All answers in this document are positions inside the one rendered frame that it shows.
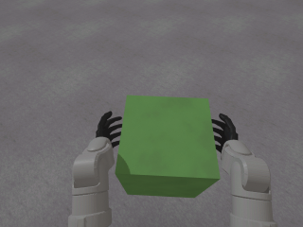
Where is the carton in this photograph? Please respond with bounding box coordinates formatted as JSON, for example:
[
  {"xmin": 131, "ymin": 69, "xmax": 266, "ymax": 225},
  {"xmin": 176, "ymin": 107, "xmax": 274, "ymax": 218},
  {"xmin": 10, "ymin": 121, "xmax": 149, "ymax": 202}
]
[{"xmin": 115, "ymin": 95, "xmax": 221, "ymax": 199}]

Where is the robot right hand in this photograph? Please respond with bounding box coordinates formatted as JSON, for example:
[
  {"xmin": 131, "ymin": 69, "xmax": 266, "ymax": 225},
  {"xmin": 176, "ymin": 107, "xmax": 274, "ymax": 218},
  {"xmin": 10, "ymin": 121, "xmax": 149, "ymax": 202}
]
[{"xmin": 211, "ymin": 113, "xmax": 239, "ymax": 153}]

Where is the right robot forearm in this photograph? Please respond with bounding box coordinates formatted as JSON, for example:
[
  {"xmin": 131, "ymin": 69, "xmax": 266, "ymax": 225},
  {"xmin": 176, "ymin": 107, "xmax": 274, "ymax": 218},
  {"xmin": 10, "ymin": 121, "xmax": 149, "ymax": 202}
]
[{"xmin": 221, "ymin": 139, "xmax": 278, "ymax": 227}]

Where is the left robot forearm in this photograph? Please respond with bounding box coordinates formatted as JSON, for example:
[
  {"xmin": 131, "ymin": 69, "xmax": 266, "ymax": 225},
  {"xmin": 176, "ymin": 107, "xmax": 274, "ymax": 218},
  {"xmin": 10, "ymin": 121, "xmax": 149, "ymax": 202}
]
[{"xmin": 67, "ymin": 136, "xmax": 115, "ymax": 227}]

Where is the robot left hand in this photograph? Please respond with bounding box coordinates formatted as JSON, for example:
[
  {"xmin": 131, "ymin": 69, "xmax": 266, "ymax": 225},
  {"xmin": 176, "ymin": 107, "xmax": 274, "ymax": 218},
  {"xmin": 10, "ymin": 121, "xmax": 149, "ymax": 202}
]
[{"xmin": 96, "ymin": 111, "xmax": 122, "ymax": 148}]

